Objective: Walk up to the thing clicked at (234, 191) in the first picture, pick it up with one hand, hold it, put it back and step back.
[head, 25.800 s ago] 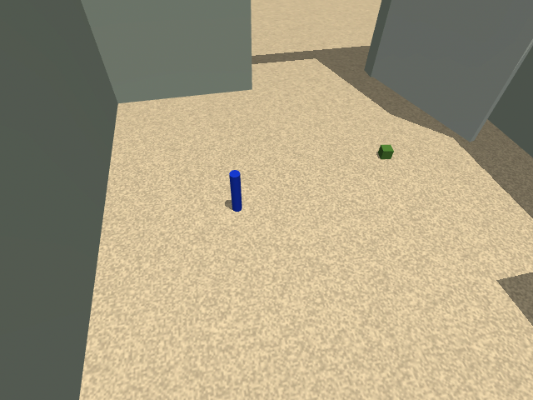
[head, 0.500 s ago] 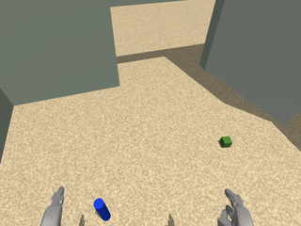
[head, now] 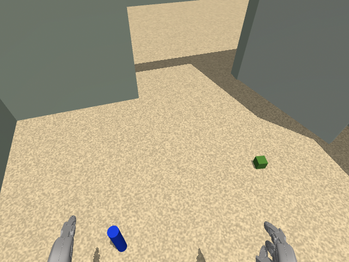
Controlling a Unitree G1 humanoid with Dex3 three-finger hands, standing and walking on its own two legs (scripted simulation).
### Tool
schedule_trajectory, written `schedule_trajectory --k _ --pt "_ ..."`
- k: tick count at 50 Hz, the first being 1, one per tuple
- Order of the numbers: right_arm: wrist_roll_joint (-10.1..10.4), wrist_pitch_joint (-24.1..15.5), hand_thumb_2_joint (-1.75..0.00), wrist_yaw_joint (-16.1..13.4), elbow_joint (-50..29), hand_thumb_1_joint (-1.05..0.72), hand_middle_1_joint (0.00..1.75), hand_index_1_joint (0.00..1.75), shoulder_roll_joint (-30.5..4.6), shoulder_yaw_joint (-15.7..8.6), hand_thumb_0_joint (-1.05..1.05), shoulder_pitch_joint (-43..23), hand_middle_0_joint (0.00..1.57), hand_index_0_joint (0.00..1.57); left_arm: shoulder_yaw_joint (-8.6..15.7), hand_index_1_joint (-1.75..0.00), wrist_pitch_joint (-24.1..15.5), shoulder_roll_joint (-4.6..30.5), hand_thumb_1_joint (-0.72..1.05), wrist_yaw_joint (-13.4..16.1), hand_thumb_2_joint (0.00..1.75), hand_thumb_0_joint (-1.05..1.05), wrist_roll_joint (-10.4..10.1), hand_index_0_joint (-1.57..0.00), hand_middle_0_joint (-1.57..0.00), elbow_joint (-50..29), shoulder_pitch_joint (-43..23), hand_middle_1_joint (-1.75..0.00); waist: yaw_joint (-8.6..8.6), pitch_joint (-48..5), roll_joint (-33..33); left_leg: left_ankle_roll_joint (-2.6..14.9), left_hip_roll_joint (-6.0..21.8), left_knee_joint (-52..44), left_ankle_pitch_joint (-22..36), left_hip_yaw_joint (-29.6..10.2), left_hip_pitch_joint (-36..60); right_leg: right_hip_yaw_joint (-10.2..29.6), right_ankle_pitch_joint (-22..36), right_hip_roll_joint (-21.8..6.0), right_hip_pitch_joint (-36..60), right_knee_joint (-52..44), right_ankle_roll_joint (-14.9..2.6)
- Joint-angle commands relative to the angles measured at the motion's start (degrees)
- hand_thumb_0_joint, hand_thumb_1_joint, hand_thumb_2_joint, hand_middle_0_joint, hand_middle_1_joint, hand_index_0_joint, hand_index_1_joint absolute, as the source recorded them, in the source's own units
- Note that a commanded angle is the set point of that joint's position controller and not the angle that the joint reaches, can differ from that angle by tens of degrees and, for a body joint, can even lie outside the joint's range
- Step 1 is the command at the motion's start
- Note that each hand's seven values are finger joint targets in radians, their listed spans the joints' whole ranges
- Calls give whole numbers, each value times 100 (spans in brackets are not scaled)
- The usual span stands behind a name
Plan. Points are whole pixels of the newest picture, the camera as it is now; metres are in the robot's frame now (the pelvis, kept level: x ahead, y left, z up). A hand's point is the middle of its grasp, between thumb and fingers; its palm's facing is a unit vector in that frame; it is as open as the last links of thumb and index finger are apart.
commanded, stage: home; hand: left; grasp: from the side
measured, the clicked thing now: (117, 239) +0.35 +0.25 -0.60
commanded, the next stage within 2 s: stand in 1.14 s
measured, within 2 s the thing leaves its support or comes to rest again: neither
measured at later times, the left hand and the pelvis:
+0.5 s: hand (90, 258) +0.17 +0.18 -0.05, palm faces +0.11 -0.95 -0.29, open 17.7 cm; pelvis +0.00 +0.00 +0.00, yaw +0 degrees
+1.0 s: hand (86, 257) +0.17 +0.19 -0.05, palm faces +0.11 -0.95 -0.29, open 17.7 cm; pelvis +0.00 +0.01 +0.00, yaw +0 degrees
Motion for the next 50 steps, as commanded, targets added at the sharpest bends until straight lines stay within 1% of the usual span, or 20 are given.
schedule_trajectory --k 1,4,5,6,8,12,15,19,22,24,25,28,31,32,33,37,39,43,47,50 --pt "-52 -342 -90 -54 -907 -90 30 30 -599 -250 0 -428 20 20 315 -5 -320 493 -60 35 3 0 43 -4 -4 -936 -93 -5 -52 -445 -175 249 -299 -866 745 292 528 -131 792 203 163 -1023 -75" --pt "-46 -354 -90 -54 -970 -90 30 30 -623 -247 0 -470 20 20 386 -5 -319 553 -59 31 3 0 40 -4 -4 -971 -92 -5 -31 -487 -297 274 -325 -855 607 319 484 -95 683 178 207 -1081 -47" --pt "-50 -354 -90 -74 -907 -90 30 30 -635 -273 0 -406 20 20 528 -5 -356 796 -58 51 4 0 46 -5 -5 -1417 -345 -5 28 -673 -32 253 -327 -819 831 342 585 -62 896 157 283 -1041 -62" --pt "-59 -348 -90 -76 -877 -90 30 30 -628 -268 0 -367 20 20 405 -5 -349 639 -58 38 4 0 64 -5 -5 -1153 -213 -5 -58 -677 -134 251 -304 -802 1008 323 652 -74 1062 177 295 -977 -60" --pt "-56 -360 -90 -59 -888 -90 30 30 -607 -246 0 -419 20 20 274 -5 -302 445 -57 19 4 0 39 -5 -5 -891 -47 -5 -63 -436 -179 252 -299 -831 887 302 528 -108 942 193 189 -979 -67" --pt "-58 -361 -90 -83 -910 -90 30 30 -616 -254 0 -437 20 20 508 -5 -358 768 -58 54 4 0 57 -5 -5 -1278 -401 -5 -6 -534 -59 246 -321 -865 729 329 530 -94 771 179 223 -1054 -67" --pt "-59 -382 -90 -78 -882 -90 30 30 -588 -236 0 -434 20 20 269 -5 -313 439 -60 21 3 0 40 -4 -4 -926 -115 -5 -68 -381 -230 259 -312 -850 736 326 515 -94 804 179 181 -1060 -59" --pt "-55 -385 -90 -66 -878 -90 30 30 -615 -245 0 -462 20 20 412 -5 -351 650 -59 35 3 0 42 -4 -4 -1264 -362 -5 1 -397 -11 235 -303 -936 619 295 523 -128 633 190 162 -1025 -94" --pt "-69 -392 -90 -62 -873 -90 30 30 -606 -239 0 -432 20 20 295 -5 -325 503 -59 22 3 0 46 -4 -4 -1063 -169 -5 -60 -449 -39 237 -293 -901 756 287 566 -133 787 209 125 -978 -91" --pt "-62 -396 -90 -71 -888 -90 30 30 -613 -249 0 -441 20 20 315 -5 -316 488 -61 22 2 0 54 -4 -4 -958 -100 -5 -43 -502 -119 241 -283 -883 832 282 597 -132 849 206 193 -975 -89" --pt "-67 -397 -90 -80 -871 -90 30 30 -634 -264 0 -422 20 20 417 -5 -349 665 -61 41 2 0 47 -4 -4 -1320 -335 -5 -17 -617 -92 244 -298 -864 915 289 620 -128 939 194 262 -973 -82" --pt "-71 -402 -90 -77 -867 -90 30 30 -597 -241 0 -439 20 20 330 -5 -322 497 -60 28 3 0 55 -4 -4 -987 -148 -5 -47 -454 -170 242 -296 -869 820 296 551 -128 842 199 196 -997 -79" --pt "-68 -418 -90 -81 -892 -90 30 30 -615 -253 0 -447 20 20 422 -5 -343 647 -61 40 2 0 51 -4 -4 -1269 -271 -5 23 -490 -52 242 -312 -873 810 317 570 -116 837 179 228 -1031 -86" --pt "-78 -413 -90 -81 -849 -90 30 30 -609 -254 0 -409 20 20 343 -5 -333 534 -60 29 2 0 69 -4 -4 -1059 -115 -5 -52 -551 -177 249 -291 -849 924 306 620 -120 955 191 252 -986 -78" --pt "-70 -416 -90 -67 -848 -90 30 30 -597 -237 0 -425 20 20 320 -5 -318 514 -61 23 2 0 47 -4 -4 -1052 -119 -5 -8 -383 -112 246 -303 -876 852 297 535 -137 883 191 202 -990 -82" --pt "-70 -425 -90 -82 -955 -90 30 30 -656 -274 0 -475 20 20 435 -5 -347 674 -60 37 2 0 53 -4 -4 -1300 -264 -5 -8 -479 -88 250 -313 -878 731 314 541 -124 765 179 193 -1043 -81" --pt "-70 -418 -90 -62 -864 -90 30 30 -581 -227 0 -427 20 20 281 -4 -317 426 -61 13 1 0 53 -4 -4 -941 -26 -4 -23 -342 -182 247 -302 -901 688 301 511 -145 719 193 165 -1016 -83" --pt "-63 -422 -90 -66 -873 -90 30 30 -647 -270 0 -428 20 20 433 -5 -342 658 -60 53 3 0 56 -4 -4 -1361 -259 -5 20 -584 56 218 -273 -958 825 255 646 -173 814 219 211 -911 -123" --pt "-76 -423 -90 -63 -836 -90 30 30 -607 -241 0 -405 20 20 263 -5 -313 445 -61 32 2 0 52 -4 -4 -1007 -96 -5 -66 -392 -149 238 -259 -902 949 242 581 -192 947 228 181 -916 -102" --pt "-80 -412 -90 -73 -893 -90 30 30 -660 -284 0 -411 20 20 402 -5 -339 651 -59 45 3 0 68 -4 -4 -1283 -223 -5 -20 -634 17 223 -271 -892 1031 246 656 -180 1008 219 249 -897 -106"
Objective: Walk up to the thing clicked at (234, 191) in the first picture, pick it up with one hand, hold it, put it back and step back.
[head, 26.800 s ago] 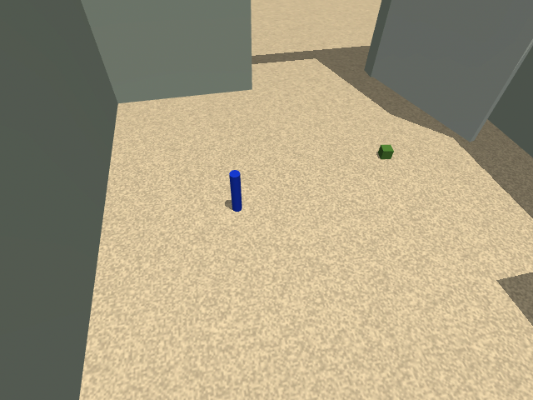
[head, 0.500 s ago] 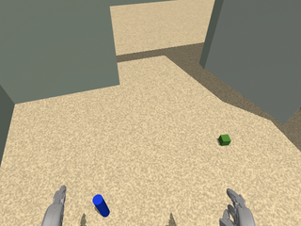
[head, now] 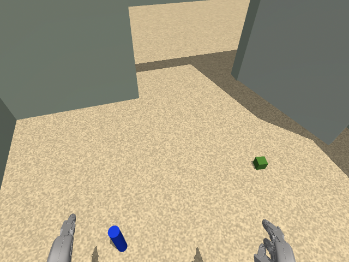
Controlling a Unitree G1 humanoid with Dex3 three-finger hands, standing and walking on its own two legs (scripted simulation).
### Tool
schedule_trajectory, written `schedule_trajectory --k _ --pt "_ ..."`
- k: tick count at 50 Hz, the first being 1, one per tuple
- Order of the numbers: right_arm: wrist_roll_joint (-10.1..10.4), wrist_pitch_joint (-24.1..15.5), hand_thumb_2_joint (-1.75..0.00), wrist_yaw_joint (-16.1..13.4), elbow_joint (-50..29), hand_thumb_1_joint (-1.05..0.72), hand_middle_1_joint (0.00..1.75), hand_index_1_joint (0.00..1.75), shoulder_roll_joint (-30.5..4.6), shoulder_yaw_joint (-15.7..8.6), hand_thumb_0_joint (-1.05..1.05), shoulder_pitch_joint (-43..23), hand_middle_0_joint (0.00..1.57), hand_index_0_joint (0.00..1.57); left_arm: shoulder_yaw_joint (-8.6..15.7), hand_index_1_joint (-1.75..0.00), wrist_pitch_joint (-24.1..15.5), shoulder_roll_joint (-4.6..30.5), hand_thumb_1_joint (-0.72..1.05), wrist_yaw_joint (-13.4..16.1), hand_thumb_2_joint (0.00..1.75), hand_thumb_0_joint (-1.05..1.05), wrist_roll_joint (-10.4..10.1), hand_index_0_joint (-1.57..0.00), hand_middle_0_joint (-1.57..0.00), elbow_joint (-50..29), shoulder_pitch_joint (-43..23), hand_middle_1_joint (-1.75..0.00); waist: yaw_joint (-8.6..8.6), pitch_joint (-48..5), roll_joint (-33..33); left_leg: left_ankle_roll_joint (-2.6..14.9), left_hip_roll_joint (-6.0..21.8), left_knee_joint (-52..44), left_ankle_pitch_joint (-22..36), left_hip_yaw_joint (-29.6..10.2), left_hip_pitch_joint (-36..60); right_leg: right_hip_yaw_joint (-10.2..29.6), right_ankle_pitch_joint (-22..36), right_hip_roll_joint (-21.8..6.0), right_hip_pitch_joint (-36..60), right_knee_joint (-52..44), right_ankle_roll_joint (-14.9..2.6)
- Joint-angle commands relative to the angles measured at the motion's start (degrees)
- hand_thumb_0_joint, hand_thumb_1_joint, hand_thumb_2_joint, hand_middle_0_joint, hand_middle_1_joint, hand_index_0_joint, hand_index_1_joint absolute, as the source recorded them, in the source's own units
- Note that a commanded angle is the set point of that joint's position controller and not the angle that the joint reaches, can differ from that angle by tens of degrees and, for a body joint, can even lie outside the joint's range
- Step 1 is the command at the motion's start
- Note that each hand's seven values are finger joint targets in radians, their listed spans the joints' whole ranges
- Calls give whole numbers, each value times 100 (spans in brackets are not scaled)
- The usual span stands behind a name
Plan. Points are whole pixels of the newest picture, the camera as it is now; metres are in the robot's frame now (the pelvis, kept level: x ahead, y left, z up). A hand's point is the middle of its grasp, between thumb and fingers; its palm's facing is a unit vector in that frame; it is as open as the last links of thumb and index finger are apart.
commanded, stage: home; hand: left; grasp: from the side
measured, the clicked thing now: (118, 239) +0.35 +0.25 -0.60
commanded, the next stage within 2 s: stand in 0.14 s
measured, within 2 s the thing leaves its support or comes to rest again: neither
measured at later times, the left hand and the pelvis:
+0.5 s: hand (91, 259) +0.17 +0.18 -0.06, palm faces +0.06 -0.94 -0.32, open 14.5 cm; pelvis +0.00 +0.00 +0.00, yaw +0 degrees
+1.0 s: hand out of the picture +0.05 +0.25 -0.11, palm faces +0.00 -0.94 -0.35, open 7.5 cm; pelvis +0.00 +0.01 +0.05, yaw +0 degrees
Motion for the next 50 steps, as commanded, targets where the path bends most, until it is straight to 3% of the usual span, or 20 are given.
schedule_trajectory --k 1,3,5,7,10,12,14,15,19,22,23,24,27,29,31,38,42,44,48,50 --pt "-44 -290 -90 -50 -922 -90 30 30 -688 -294 0 -372 20 20 331 -5 -304 547 -61 39 2 0 55 -4 -4 -1050 -86 -5 -29 -514 -62 155 -241 -962 1004 201 607 -250 921 242 190 -859 -175" --pt "-56 -288 -90 -26 -901 -90 30 30 -617 -244 0 -394 20 20 195 -5 -293 342 -61 23 2 0 49 -4 -4 -764 26 -5 -19 -336 -11 144 -231 -1044 753 165 485 -278 669 261 83 -848 -187" --pt "-47 -287 -90 -50 -960 -90 30 30 -695 -305 0 -373 20 20 397 -5 -349 644 -61 57 1 0 54 -4 -4 -1341 -356 -5 -10 -580 91 143 -234 -1013 874 187 616 -253 783 240 169 -869 -188" --pt "-46 -288 -90 -37 -915 -90 30 30 -637 -250 0 -365 20 20 277 -5 -294 476 -61 26 2 0 52 -4 -4 -873 -43 -5 -40 -366 -106 165 -250 -985 799 200 496 -249 728 239 115 -915 -165" --pt "-38 -303 -90 -49 -993 -90 30 30 -700 -302 0 -402 20 20 385 -5 -343 631 -59 51 3 0 47 -5 -4 -1275 -355 -5 -12 -466 80 151 -247 -1007 741 215 547 -232 666 227 97 -912 -186" --pt "-47 -305 -90 -36 -921 -90 30 30 -622 -245 0 -390 20 20 245 -5 -290 409 -60 26 3 0 53 -4 -4 -792 25 -5 -13 -358 -53 166 -257 -998 674 208 462 -242 612 238 79 -915 -171" --pt "-46 -304 -90 -56 -952 -90 30 30 -668 -283 0 -356 20 20 390 -21 -340 624 -44 48 19 0 44 -20 -20 -1275 -267 -21 -26 -588 -31 169 -253 -947 878 218 598 -224 823 221 183 -903 -162" --pt "-42 -299 -90 -49 -925 -90 30 30 -646 -260 0 -343 20 20 339 -29 -321 551 -36 43 27 0 53 -20 -20 -1038 -172 -29 -33 -474 -41 167 -252 -961 848 222 550 -221 791 227 134 -887 -164" --pt "-53 -292 -90 -67 -938 -90 30 30 -666 -283 0 -352 20 20 367 -30 -334 584 -4 42 59 0 63 -20 -20 -1089 -184 -30 -37 -586 -88 175 -260 -912 920 246 583 -195 872 220 154 -907 -158" --pt "-51 -319 -90 -71 -965 -90 30 30 -699 -295 0 -412 20 20 338 -30 -346 579 20 47 83 0 51 -20 -20 -1186 -309 -30 -40 -423 1 167 -257 -991 660 240 522 -209 609 213 59 -940 -172" --pt "-671 87 -90 271 344 -90 30 30 -1577 -524 0 -684 20 20 580 -30 -966 1387 28 -232 90 0 564 -20 -20 825 -1141 -30 133 395 -430 372 -1 -1277 1399 -163 828 306 942 -193 719 -990 -499" --pt "-772 265 -90 495 586 -90 30 30 -1572 -577 0 -553 20 20 633 -30 -1208 1421 36 -381 90 0 641 -20 -20 1562 -879 -30 166 30 -647 510 -55 -1111 1252 16 998 503 1041 -355 881 -1120 -619" --pt "-471 418 -90 791 749 -90 30 30 -1398 -582 0 -617 20 20 510 -30 -1562 1543 60 -590 90 0 490 -20 -20 2178 -1136 -30 67 -38 -609 535 -198 -1208 932 10 1279 888 914 -510 955 -1385 -712" --pt "-361 430 -90 916 906 -90 30 30 -1428 -598 0 -606 20 20 487 -30 -1611 1539 76 -650 90 0 367 -20 -20 2605 -1310 -30 114 85 -511 508 -190 -1409 826 -37 1419 752 750 -477 885 -1564 -602" --pt "-329 453 -90 983 1138 -90 30 30 -1439 -632 0 -648 20 20 463 -30 -1660 1577 90 -627 90 0 342 -20 -20 3091 -1385 -30 133 61 -425 493 -131 -1600 1233 -114 1592 623 1183 -454 1128 -1592 -527" --pt "-310 553 -90 972 1800 -90 30 30 -1550 -616 0 -696 20 20 445 -30 -1726 1672 90 -574 90 0 260 -20 -20 4332 -1521 -30 171 235 -139 466 39 -2185 1834 -229 1996 471 1812 -451 1739 -1941 -408" --pt "-279 586 -90 942 2162 -90 30 30 -1660 -560 0 -646 20 20 403 -30 -1671 1670 90 -575 90 0 216 -20 -20 4879 -1614 -30 143 450 26 423 168 -2780 1747 -367 2090 404 1753 -415 2035 -2255 -346" --pt "-256 612 -90 939 2313 -90 30 30 -1718 -545 0 -769 20 20 379 -30 -1650 1690 90 -592 90 0 212 -20 -20 5145 -1554 -30 186 616 48 381 176 -3035 1265 -397 2154 439 1425 -432 2078 -2595 -331" --pt "-247 639 -90 930 2586 -90 30 30 -1798 -498 0 -741 20 20 344 -30 -1612 1716 90 -616 90 0 184 -20 -20 5557 -1711 -30 144 816 87 346 251 -3638 864 -503 2194 414 1314 -429 2330 -2888 -281" --pt "-233 637 -90 933 2683 -90 30 30 -1786 -489 0 -804 20 20 327 -30 -1621 1730 90 -625 90 0 192 -20 -20 5734 -1677 -30 166 767 4 340 275 -3692 990 -487 2352 392 1416 -462 2392 -3006 -264"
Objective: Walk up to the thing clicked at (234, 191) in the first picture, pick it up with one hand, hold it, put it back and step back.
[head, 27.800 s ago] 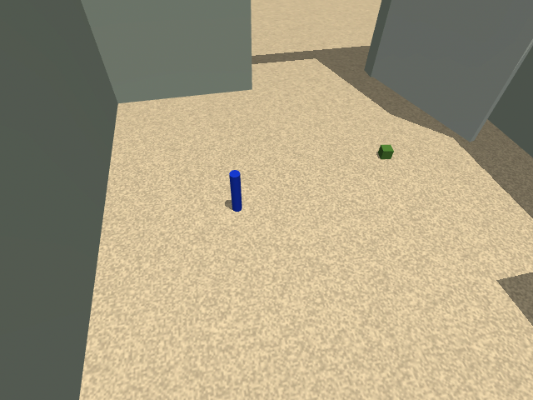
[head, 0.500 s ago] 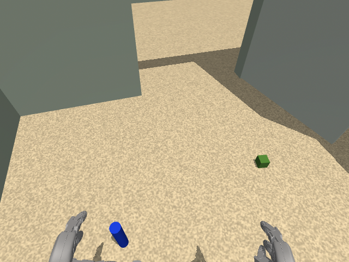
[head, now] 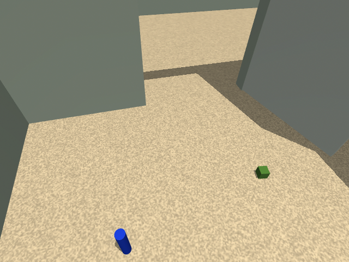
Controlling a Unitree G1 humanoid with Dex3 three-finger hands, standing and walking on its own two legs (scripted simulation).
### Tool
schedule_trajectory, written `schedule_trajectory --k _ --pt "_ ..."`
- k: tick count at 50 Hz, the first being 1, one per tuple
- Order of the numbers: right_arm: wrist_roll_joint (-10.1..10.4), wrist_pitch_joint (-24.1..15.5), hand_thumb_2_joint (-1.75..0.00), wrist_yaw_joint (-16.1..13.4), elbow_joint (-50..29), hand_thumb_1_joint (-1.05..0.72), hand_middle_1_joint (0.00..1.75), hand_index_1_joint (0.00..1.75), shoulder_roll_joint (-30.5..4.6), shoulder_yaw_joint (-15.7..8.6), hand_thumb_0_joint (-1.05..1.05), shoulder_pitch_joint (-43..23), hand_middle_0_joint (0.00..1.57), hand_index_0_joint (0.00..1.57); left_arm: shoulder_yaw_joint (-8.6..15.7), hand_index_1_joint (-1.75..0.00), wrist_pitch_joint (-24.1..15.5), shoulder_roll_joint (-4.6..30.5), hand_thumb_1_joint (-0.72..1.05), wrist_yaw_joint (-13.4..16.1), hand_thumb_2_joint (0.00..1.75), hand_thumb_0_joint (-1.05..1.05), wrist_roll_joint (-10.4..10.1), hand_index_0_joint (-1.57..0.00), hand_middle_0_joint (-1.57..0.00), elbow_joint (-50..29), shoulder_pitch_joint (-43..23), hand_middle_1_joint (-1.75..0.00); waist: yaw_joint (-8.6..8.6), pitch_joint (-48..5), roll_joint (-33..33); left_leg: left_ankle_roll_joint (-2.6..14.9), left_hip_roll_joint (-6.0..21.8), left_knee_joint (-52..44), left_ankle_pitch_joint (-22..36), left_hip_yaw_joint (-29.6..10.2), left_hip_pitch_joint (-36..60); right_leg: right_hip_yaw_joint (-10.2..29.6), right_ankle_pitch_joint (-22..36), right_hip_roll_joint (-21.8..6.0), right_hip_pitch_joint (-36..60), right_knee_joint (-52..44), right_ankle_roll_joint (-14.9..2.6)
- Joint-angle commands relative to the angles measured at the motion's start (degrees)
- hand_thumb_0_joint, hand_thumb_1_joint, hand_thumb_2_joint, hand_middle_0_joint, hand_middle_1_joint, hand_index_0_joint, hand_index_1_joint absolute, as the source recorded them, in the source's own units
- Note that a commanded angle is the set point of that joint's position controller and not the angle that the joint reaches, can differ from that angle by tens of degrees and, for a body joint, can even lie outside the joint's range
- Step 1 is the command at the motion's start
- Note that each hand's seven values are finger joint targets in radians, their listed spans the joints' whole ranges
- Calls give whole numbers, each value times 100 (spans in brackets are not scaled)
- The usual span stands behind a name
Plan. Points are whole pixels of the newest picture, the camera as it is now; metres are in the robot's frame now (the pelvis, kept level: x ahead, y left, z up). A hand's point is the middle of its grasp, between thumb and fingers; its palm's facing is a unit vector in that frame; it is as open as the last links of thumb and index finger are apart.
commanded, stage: stand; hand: left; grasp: from the side
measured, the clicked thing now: (123, 242) +0.35 +0.24 -0.65
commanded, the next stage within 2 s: step back in 1.76 s
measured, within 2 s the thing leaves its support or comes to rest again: neither
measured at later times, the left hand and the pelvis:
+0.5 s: hand out of the picture +0.04 +0.24 -0.15, palm faces -0.01 -0.93 -0.36, open 7.4 cm; pelvis -0.01 -0.01 +0.01, yaw +0 degrees
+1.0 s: hand out of the picture +0.08 +0.24 -0.14, palm faces -0.03 -0.94 -0.34, open 7.4 cm; pelvis +0.01 -0.01 +0.01, yaw -1 degrees
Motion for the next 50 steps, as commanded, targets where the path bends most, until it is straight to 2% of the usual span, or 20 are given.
schedule_trajectory --k 1,9,16,21,24,31,37,41,44,50 --pt "15 -138 -90 -56 -211 -90 30 30 -1183 -228 0 -328 20 20 246 -30 -193 1083 90 37 90 0 -16 -20 -20 -64 -281 -30 -26 -35 118 205 468 -1256 -102 -666 35 344 319 -291 212 -829 -323" --pt "41 -134 -90 -42 77 -90 30 30 -1124 -185 0 -360 20 20 220 -30 -215 1138 90 25 90 0 -18 -20 -20 319 -441 -30 -51 -59 -35 161 462 -1393 153 -564 342 402 359 -391 256 -1191 -283" --pt "47 -101 -90 -17 210 -90 30 30 -1161 -180 0 -453 20 20 218 -30 -199 1200 90 12 90 0 -11 -20 -20 461 -550 -30 -67 107 -106 131 437 -1437 -64 -513 337 430 -85 -377 82 -1383 -260" --pt "47 -84 -90 -6 263 -90 30 30 -1157 -159 0 -449 20 20 227 -30 -204 1202 90 -2 90 0 -29 -20 -20 503 -622 -30 -79 49 -24 139 445 -1429 -90 -481 274 473 -23 -404 174 -1436 -263" --pt "48 -104 -90 -10 275 -90 30 30 -1189 -148 0 -479 20 20 238 -30 -211 1195 90 -7 90 0 -41 -20 -20 523 -651 -30 -73 -82 56 144 495 -1448 142 -483 335 477 335 -432 304 -1373 -280" --pt "69 -109 -90 -8 319 -90 30 30 -1246 -126 0 -511 20 20 235 -30 -207 1202 90 -22 90 0 -48 -20 -20 561 -683 -30 -67 -98 16 140 514 -1455 264 -466 436 452 348 -414 311 -1410 -274" --pt "81 -133 -90 -11 350 -90 30 30 -1280 -107 0 -544 20 20 226 -30 -205 1180 90 -33 90 0 -70 -20 -20 582 -690 -30 -66 -139 38 124 544 -1504 561 -444 548 439 680 -418 398 -1402 -279" --pt "77 -129 -90 -11 362 -90 30 30 -1274 -100 0 -533 20 20 244 -30 -199 1201 90 -40 90 0 -68 -20 -20 568 -761 -30 -87 -121 -15 124 548 -1513 487 -423 548 446 668 -418 385 -1429 -269" --pt "76 -138 -90 -17 359 -90 30 30 -1275 -95 0 -527 20 20 253 -30 -207 1190 90 -34 90 0 -72 -20 -20 555 -806 -30 -96 -275 -49 136 583 -1465 878 -383 657 452 1078 -447 516 -1375 -265" --pt "77 -157 -90 -24 352 -90 30 30 -1306 -90 0 -605 20 20 251 -30 -195 1168 90 -51 90 0 -80 -20 -20 552 -809 -30 -84 -254 -45 113 602 -1498 1029 -380 718 403 1079 -425 502 -1366 -244"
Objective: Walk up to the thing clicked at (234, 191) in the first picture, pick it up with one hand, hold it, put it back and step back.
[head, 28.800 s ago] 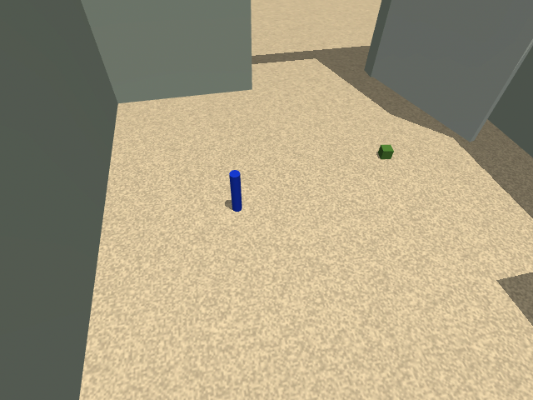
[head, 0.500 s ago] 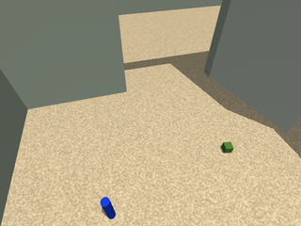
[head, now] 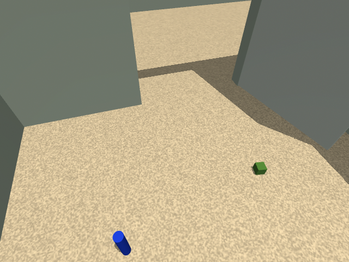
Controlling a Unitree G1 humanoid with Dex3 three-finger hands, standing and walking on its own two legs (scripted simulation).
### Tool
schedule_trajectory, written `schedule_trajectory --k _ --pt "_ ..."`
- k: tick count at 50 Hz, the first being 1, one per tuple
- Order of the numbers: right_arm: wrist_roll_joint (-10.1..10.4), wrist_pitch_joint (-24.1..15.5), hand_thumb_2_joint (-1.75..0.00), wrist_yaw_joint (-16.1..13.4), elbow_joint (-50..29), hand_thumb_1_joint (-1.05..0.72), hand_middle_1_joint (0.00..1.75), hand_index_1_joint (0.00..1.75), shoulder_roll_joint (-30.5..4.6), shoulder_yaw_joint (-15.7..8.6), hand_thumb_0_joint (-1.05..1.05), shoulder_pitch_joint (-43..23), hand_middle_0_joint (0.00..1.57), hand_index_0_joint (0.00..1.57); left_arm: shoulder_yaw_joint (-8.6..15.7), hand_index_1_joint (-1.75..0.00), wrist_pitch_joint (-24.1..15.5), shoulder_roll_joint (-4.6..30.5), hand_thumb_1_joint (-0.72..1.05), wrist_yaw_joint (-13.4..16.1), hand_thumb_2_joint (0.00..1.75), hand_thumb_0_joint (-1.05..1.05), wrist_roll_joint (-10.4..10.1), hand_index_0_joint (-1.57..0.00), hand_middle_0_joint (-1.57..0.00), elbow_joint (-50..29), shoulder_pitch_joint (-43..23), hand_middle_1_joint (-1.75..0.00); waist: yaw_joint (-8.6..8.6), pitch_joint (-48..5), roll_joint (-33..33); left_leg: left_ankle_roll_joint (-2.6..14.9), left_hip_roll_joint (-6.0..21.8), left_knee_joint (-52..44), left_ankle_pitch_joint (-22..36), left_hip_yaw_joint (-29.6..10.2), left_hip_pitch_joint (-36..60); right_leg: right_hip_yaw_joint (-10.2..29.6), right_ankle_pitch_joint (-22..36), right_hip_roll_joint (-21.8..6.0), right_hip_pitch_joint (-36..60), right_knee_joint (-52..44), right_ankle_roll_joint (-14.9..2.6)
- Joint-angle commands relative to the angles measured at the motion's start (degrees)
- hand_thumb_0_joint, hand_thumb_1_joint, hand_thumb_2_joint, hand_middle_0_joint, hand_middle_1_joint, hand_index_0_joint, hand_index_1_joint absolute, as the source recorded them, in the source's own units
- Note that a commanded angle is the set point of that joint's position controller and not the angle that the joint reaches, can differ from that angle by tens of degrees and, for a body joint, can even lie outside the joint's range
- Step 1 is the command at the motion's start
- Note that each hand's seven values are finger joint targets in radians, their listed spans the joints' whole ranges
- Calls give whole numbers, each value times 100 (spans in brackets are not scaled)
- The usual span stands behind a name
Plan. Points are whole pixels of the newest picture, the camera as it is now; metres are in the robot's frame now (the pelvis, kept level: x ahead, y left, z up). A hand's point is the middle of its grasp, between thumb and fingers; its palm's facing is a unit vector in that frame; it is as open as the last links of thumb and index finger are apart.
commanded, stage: stand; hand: left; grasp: from the side
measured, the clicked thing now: (122, 243) +0.34 +0.25 -0.66
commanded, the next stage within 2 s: step back in 0.76 s
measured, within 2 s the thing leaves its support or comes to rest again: neither
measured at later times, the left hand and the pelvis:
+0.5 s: hand out of the picture +0.08 +0.25 -0.16, palm faces -0.01 -0.94 -0.34, open 7.4 cm; pelvis +0.01 +0.00 +0.00, yaw +0 degrees
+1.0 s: hand out of the picture +0.07 +0.27 -0.17, palm faces -0.01 -0.92 -0.39, open 7.4 cm; pelvis -0.03 +0.00 -0.02, yaw +0 degrees
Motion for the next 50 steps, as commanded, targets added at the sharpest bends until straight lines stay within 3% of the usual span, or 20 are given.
schedule_trajectory --k 1,14,26,37,38,41,44,47,49,50 --pt "-20 -96 -90 -64 -293 -90 30 30 -1169 -208 0 -155 20 20 238 -30 -111 1208 90 51 90 0 -1 -20 -20 -304 -160 -30 -9 -377 -130 205 550 -362 590 -457 150 388 673 -528 1 -335 -209" --pt "-2 -89 -90 -60 -322 -90 30 30 -1200 -219 0 -271 20 20 245 -30 -129 1231 90 63 90 0 -17 -20 -20 -360 -208 -30 -27 -577 -119 234 589 -245 1139 -386 355 367 1337 -575 172 -278 -200" --pt "-6 -83 -90 -41 -320 -90 30 30 -1214 -221 0 -301 20 20 240 -30 -115 1232 90 41 90 0 -9 -20 -20 -384 -179 -30 -18 -336 -75 197 558 -408 541 -420 186 368 694 -536 24 -427 -205" --pt "-12 -84 -90 -22 -344 -90 30 30 -1216 -241 0 -317 20 20 235 -30 -124 1261 90 28 90 0 -13 -20 -20 -446 -153 -30 -28 -369 -76 218 562 -422 379 -415 163 391 587 -542 -16 -440 -236" --pt "50 17 -90 13 -475 -90 30 30 -1544 -380 0 -459 20 20 477 -30 -71 1719 90 44 90 0 -139 -20 -20 -589 -185 -30 -17 105 -190 393 472 200 1400 -480 -165 455 1687 -477 -433 96 -302" --pt "129 91 -90 26 -664 -90 30 30 -1442 -432 0 -192 20 20 507 -30 -20 1588 90 82 90 0 -161 -20 -20 -860 -115 -30 -98 -619 -132 553 531 606 2079 -383 -96 324 1999 -432 -169 641 -459" --pt "123 183 -90 38 -869 -90 30 30 -1497 -517 0 -239 20 20 496 -30 70 1527 90 65 90 0 -122 -20 -20 -1123 -180 -30 -110 -732 -36 693 505 819 1461 -455 -302 423 1329 -387 -477 922 -582" --pt "109 259 -90 48 -1058 -90 30 30 -1490 -573 0 -242 20 20 518 -30 129 1599 90 49 90 0 -78 -20 -20 -1306 -159 -30 -85 -689 -127 779 378 1226 634 -495 -599 628 860 -502 -830 1062 -815" --pt "91 292 -90 69 -1171 -90 30 30 -1445 -585 0 -203 20 20 568 -30 146 1730 90 37 90 0 -52 -20 -20 -1417 -156 -30 -71 -657 -370 720 142 1673 3 -428 -728 906 700 -750 -1076 884 -1016" --pt "81 306 -90 82 -1210 -90 30 30 -1383 -596 0 -135 20 20 596 -30 154 1831 90 35 90 0 -22 -20 -20 -1492 -226 -30 -70 -624 -650 634 -83 2086 -455 -312 -767 1170 668 -1005 -1231 681 -1199"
